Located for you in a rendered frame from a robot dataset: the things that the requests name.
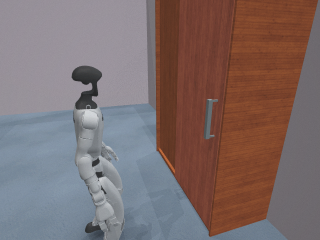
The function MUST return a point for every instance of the right robot upper arm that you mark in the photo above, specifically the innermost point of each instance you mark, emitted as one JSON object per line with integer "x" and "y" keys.
{"x": 88, "y": 126}

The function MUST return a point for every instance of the right robot forearm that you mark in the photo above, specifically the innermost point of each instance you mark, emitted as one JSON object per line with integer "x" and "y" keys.
{"x": 88, "y": 174}

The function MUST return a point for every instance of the handle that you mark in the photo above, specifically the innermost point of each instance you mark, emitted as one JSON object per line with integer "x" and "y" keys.
{"x": 208, "y": 117}

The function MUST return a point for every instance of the left robot thigh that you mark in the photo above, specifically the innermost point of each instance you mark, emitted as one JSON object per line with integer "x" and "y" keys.
{"x": 112, "y": 174}

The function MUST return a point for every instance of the left robot foot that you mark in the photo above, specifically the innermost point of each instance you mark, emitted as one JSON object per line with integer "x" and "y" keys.
{"x": 91, "y": 228}

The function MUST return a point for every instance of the robot right hand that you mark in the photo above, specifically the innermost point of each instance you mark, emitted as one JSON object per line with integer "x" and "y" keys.
{"x": 104, "y": 212}

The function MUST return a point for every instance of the left robot forearm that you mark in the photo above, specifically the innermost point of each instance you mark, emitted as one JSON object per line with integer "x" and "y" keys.
{"x": 103, "y": 146}

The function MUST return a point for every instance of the wardrobe door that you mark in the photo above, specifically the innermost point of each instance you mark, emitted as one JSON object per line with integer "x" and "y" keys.
{"x": 205, "y": 28}
{"x": 169, "y": 51}

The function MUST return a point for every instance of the robot left hand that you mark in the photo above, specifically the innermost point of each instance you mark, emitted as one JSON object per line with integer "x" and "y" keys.
{"x": 105, "y": 154}

